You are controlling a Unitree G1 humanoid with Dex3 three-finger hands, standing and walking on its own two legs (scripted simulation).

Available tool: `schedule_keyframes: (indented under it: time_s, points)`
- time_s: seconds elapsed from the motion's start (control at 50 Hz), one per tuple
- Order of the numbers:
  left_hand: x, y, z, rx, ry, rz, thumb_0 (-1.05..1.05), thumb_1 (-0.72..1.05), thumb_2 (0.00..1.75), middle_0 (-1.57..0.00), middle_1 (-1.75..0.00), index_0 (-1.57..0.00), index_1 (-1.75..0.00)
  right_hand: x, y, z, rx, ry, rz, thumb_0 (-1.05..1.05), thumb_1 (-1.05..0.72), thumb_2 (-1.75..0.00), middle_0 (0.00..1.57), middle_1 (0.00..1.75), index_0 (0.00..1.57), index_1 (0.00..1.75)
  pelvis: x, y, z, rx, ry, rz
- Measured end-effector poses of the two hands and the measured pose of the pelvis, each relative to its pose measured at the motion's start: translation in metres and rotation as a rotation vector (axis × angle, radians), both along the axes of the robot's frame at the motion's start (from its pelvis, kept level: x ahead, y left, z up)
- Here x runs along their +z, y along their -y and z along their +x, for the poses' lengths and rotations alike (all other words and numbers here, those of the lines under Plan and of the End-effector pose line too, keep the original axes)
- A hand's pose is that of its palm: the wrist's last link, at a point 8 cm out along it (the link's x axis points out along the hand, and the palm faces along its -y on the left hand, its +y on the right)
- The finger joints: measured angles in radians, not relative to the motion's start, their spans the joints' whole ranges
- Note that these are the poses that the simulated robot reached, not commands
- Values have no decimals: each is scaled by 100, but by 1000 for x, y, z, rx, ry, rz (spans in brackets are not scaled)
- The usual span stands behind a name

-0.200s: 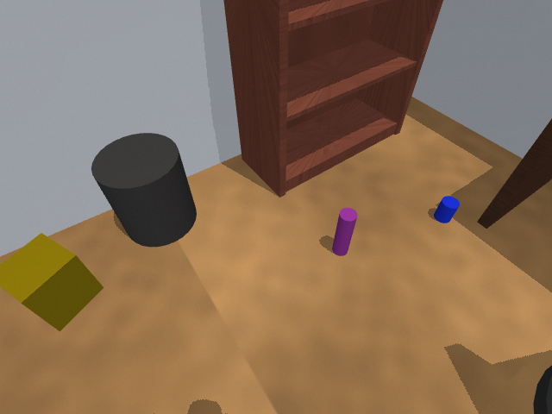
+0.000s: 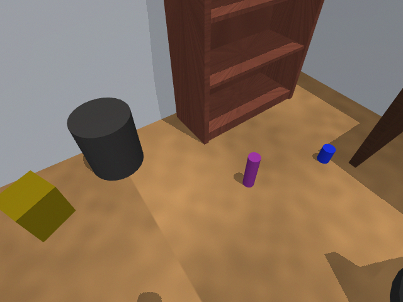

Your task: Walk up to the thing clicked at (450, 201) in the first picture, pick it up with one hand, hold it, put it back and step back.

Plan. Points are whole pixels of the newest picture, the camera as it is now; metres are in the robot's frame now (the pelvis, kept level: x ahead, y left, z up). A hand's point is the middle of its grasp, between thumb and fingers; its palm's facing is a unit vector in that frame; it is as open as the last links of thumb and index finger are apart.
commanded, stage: stand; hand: left
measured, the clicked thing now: (326, 153) +1.09 -0.75 -0.73
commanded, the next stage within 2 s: walk up in 0.92 s
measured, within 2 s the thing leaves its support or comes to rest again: neither
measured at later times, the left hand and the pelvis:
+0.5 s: hand out of the picture +0.07 +0.25 -0.16, palm faces -0.03 -0.94 -0.33, open 7.4 cm; pelvis +0.01 +0.00 +0.00, yaw +0 degrees
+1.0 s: hand out of the picture +0.09 +0.25 -0.16, palm faces -0.10 -0.94 -0.33, open 7.4 cm; pelvis +0.02 -0.01 +0.00, yaw -5 degrees
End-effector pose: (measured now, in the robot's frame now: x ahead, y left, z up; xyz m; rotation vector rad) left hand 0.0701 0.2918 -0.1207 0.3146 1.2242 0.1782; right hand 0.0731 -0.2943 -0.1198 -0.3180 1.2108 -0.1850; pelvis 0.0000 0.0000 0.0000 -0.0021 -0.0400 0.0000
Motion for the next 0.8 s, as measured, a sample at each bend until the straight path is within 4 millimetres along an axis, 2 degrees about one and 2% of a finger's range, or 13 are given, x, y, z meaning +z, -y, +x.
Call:
schedule_keyframes:
  time_s: [0.42, 0.8]
  points:
    - [0, -3, -2, 9, -28, 5, 1, 91, 90, -20, -30, -20, -30, -1, 0, 2, -2, -28, 1, 1, -90, -90, 20, 30, 20, 30, 1, 0, 6, 3, -11, 1]
    - [1, -2, 11, 10, -14, 7, 1, 91, 90, -20, -30, -20, -30, 0, 0, 16, 5, -10, -2, 1, -90, -90, 20, 30, 20, 30, 1, 0, 14, 3, -11, 2]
